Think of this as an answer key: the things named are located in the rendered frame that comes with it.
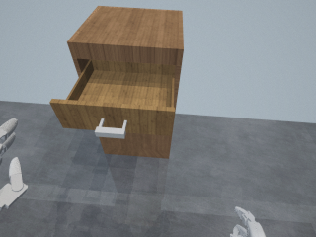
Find handle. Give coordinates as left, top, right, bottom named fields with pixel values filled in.
left=95, top=118, right=127, bottom=139

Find drawer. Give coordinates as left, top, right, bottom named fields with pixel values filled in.
left=49, top=59, right=175, bottom=136

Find left robot hand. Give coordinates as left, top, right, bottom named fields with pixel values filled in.
left=0, top=118, right=28, bottom=211

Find cabinet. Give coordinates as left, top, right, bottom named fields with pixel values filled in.
left=67, top=6, right=184, bottom=159

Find right robot hand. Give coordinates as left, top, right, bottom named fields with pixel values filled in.
left=230, top=206, right=266, bottom=237

